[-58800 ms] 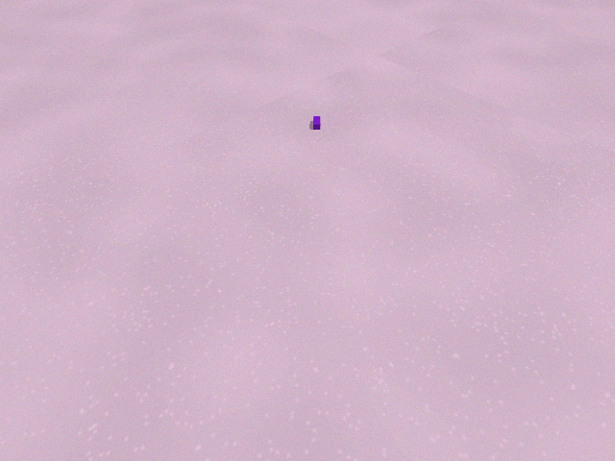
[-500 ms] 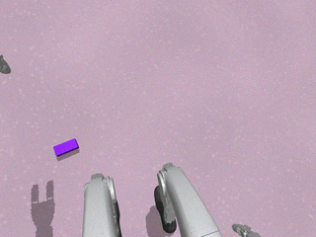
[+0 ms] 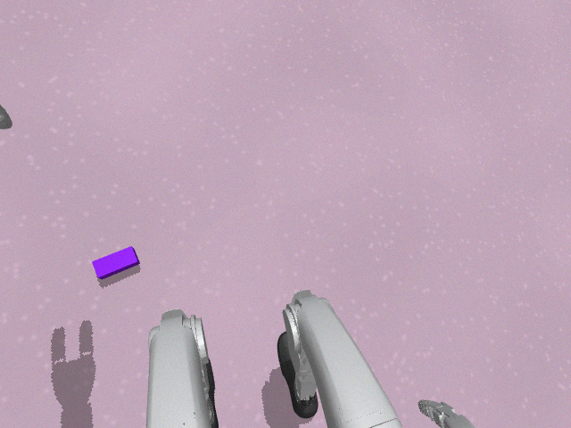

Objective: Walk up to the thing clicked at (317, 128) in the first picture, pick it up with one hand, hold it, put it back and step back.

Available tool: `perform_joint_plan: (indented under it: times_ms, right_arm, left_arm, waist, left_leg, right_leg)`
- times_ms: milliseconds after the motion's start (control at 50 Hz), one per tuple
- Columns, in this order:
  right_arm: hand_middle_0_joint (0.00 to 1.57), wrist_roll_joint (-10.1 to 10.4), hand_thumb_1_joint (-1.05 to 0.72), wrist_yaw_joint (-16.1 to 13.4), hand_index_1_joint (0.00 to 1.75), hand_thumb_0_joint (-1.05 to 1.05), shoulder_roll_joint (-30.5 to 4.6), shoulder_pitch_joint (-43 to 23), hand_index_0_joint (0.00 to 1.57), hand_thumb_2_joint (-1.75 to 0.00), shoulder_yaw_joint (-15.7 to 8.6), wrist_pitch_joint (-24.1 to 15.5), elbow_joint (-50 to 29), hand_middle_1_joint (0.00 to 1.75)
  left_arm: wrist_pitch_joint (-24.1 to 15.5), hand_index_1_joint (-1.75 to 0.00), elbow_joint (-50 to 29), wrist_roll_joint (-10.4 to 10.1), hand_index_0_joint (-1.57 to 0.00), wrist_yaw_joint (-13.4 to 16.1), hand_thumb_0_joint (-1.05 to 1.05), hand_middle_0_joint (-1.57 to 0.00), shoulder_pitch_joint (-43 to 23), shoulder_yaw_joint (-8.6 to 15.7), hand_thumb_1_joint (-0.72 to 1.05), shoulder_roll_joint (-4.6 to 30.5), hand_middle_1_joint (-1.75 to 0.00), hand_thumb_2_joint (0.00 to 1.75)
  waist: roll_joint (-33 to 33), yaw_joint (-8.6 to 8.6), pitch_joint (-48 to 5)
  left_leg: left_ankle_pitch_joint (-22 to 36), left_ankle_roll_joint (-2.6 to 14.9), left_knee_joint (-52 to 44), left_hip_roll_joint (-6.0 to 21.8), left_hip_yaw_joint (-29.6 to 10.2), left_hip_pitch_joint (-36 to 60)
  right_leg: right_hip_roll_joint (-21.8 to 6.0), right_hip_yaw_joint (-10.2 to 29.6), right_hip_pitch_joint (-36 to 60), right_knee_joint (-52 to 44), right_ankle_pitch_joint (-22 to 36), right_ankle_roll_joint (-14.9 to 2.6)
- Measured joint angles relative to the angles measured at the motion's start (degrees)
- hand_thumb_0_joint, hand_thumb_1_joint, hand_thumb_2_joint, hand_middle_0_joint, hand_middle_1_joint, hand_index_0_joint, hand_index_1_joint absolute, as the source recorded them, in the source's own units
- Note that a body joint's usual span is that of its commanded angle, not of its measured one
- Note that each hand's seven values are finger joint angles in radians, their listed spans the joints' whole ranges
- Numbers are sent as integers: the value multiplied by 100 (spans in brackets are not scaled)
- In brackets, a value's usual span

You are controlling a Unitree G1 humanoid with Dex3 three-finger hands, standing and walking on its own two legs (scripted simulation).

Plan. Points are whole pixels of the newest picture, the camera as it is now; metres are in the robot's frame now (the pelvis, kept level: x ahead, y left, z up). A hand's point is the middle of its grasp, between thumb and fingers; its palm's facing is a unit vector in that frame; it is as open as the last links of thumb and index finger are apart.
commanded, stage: go down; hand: left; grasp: from above
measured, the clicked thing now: (116, 262) +0.44 +0.28 -0.52
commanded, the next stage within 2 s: approach in 0.30 s
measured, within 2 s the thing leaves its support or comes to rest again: neither
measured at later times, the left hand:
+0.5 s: hand out of the picture +0.49 +0.34 -0.08, palm faces -0.42 -0.02 -0.91, open 13.3 cm
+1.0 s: hand (71, 237) +0.45 +0.31 -0.30, palm faces -0.46 -0.04 -0.89, open 12.8 cm
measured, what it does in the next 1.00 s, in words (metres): lowers itself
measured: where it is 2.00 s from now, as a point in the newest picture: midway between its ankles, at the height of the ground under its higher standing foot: (253, 400)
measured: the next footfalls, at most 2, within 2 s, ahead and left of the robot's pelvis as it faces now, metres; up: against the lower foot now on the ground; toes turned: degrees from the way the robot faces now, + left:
none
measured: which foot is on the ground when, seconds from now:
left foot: down 0.00-1.00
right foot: down 0.00-1.00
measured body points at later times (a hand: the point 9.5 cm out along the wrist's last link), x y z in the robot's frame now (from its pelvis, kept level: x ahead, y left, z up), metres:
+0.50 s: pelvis +0.00 +0.00 -0.01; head +0.21 +0.06 +0.38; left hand +0.50 +0.34 -0.03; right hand +0.05 -0.27 -0.11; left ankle +0.07 +0.10 -0.51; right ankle +0.08 -0.14 -0.51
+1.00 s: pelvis -0.02 -0.01 -0.14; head +0.24 +0.07 +0.23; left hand +0.47 +0.31 -0.25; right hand +0.04 -0.28 -0.24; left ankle +0.07 +0.10 -0.51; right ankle +0.08 -0.14 -0.51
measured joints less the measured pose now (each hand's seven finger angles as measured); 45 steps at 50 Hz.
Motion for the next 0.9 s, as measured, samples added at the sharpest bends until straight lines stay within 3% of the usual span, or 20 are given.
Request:
perform_joint_plan:
  times_ms: [160, 300, 480, 660, 760, 900]
  right_arm:
    - [20, 18, -94, -39, 30, 0, 4, 48, 20, -91, 38, -21, 35, 30]
    - [20, 3, -94, -16, 30, 0, -66, 80, 20, -91, 49, -50, -26, 30]
    - [20, -32, -94, 39, 30, 0, -72, 53, 20, -91, -13, -8, -70, 30]
    - [20, -35, -93, 93, 30, 0, -58, 49, 20, -91, 14, -77, -35, 30]
    - [20, -108, -93, 171, 30, 0, -127, 11, 20, -91, 23, -156, -25, 30]
    - [20, -343, -92, 381, 30, 0, -165, -205, 20, -91, -13, -309, 65, 30]
  left_arm:
    - [-79, -86, 122, -98, -28, -60, 0, -28, 1, -104, -34, -24, -87, 79]
    - [-164, -87, 344, 31, -27, 63, 0, -27, 4, -82, -34, 13, -87, 79]
    - [-155, -90, 66, 103, -24, 108, 0, -25, 58, 85, -38, 19, -90, 82]
    - [-101, -91, 476, 47, -23, 187, 0, -23, 34, -169, -40, -94, -92, 82]
    - [-355, -92, 949, 260, -23, 534, 0, -23, -9, -218, -38, -130, -93, 81]
    - [-561, -92, 1214, 793, -26, 1298, 0, -25, -78, 91, -33, -152, -94, 77]
  waist:
    - [14, -2, -48]
    - [16, -40, -120]
    - [-14, -8, -49]
    - [-11, -27, -125]
    - [-58, -85, -178]
    - [-197, -134, 8]
  left_leg:
    - [6, -27, -142, -1, -13, 177]
    - [-51, -23, -55, 25, 15, 104]
    - [-85, -24, 148, 26, 16, -102]
    - [-101, -13, 280, 12, 8, -301]
    - [-210, 3, 764, 7, 16, -793]
    - [-325, 23, 1805, -26, 4, -1839]
  right_leg:
    - [1, -11, 172, -137, 6, -30]
    - [24, 19, 71, -33, -41, -32]
    - [28, 23, -140, 182, -81, -18]
    - [19, 14, -332, 318, -109, -36]
    - [17, 21, -833, 833, -242, -53]
    - [-3, 15, -1860, 1923, -421, 10]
